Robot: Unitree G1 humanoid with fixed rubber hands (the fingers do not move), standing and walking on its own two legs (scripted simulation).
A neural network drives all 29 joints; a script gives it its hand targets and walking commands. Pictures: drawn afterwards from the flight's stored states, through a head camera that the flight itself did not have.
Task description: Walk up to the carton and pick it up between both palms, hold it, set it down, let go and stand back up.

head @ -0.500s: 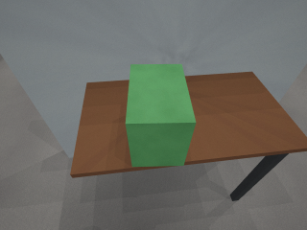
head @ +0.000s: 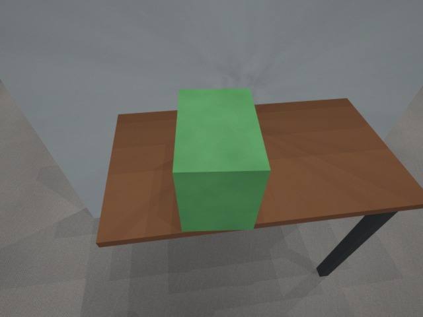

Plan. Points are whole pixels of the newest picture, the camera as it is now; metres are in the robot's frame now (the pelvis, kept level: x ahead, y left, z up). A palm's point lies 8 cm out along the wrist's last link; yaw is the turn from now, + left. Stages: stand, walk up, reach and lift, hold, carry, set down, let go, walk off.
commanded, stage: stand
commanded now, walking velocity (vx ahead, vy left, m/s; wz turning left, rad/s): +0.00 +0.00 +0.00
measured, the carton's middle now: (216, 159) +0.46 -0.01 +0.02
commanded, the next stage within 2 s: none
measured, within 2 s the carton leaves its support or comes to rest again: neither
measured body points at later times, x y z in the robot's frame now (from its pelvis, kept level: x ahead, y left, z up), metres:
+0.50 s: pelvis +0.00 +0.00 +0.00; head +0.00 +0.00 +0.45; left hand -0.01 +0.22 -0.16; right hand -0.01 -0.22 -0.16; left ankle -0.03 +0.11 -0.74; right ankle +0.01 -0.13 -0.74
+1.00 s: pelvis -0.01 +0.00 +0.00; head +0.00 +0.01 +0.45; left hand -0.02 +0.22 -0.16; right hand -0.03 -0.22 -0.16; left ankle -0.03 +0.11 -0.74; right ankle +0.01 -0.13 -0.74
